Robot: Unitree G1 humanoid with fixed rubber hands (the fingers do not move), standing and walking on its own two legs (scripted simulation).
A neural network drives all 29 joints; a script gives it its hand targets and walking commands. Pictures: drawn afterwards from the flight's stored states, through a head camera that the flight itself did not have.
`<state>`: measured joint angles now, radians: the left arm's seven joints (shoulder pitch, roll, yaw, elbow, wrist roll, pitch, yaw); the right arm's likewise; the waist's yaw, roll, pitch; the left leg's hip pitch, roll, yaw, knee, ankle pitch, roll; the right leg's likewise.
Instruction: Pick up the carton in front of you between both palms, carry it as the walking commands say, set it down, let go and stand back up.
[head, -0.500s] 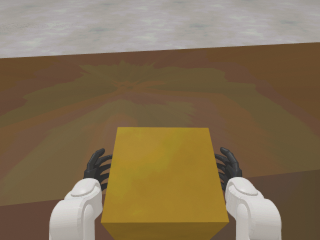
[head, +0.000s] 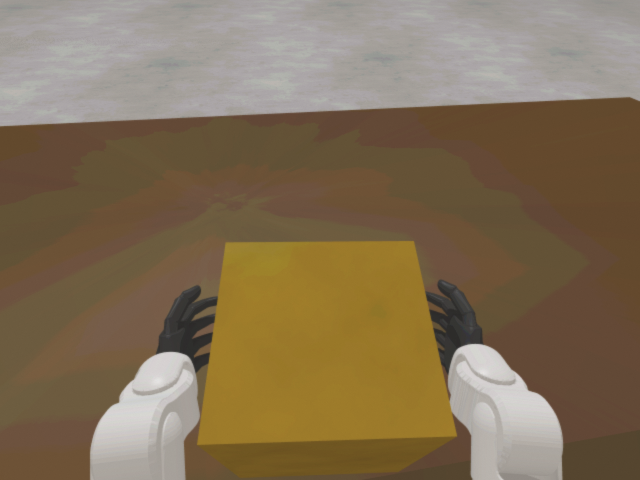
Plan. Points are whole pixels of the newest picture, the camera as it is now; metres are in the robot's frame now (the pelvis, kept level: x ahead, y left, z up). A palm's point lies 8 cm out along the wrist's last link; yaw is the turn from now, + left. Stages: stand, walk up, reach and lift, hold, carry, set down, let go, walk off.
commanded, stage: carry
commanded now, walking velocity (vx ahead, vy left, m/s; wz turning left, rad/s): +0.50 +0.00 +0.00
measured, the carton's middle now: (320, 368) +0.26 +0.00 +0.04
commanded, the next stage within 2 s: none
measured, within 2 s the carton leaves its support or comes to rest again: neither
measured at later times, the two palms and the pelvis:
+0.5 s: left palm (250, 142) +0.66 +0.12 +0.12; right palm (413, 142) +0.67 -0.18 +0.12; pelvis +0.32 -0.03 +0.00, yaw -1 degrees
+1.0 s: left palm (262, 90) +1.02 +0.13 +0.06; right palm (379, 90) +1.01 -0.17 +0.07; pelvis +0.68 -0.01 -0.04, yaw +0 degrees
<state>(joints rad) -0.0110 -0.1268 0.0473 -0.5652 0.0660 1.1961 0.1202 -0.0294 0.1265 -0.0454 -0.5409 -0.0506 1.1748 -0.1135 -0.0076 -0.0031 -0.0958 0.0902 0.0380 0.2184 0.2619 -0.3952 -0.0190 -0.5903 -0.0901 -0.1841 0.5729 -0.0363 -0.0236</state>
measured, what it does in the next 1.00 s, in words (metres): walks ahead: right foot, then left foot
